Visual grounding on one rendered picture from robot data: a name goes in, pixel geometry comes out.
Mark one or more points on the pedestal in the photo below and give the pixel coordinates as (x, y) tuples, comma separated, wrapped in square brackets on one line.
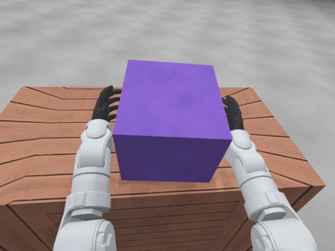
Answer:
[(40, 134)]

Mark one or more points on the robot left forearm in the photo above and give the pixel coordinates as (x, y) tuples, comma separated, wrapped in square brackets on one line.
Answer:
[(90, 196)]

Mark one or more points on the robot left upper arm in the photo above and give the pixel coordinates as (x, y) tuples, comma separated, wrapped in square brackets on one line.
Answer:
[(91, 235)]

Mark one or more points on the robot right upper arm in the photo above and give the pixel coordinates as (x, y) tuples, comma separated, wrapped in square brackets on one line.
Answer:
[(281, 235)]

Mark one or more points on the left robot hand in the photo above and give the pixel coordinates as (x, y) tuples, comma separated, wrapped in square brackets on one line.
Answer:
[(102, 109)]

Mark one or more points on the carton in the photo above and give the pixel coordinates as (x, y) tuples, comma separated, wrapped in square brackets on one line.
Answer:
[(171, 123)]

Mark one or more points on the right robot hand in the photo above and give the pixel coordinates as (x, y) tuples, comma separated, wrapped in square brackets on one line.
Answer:
[(233, 112)]

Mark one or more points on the robot right forearm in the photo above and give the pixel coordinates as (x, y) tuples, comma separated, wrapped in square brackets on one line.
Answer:
[(263, 201)]

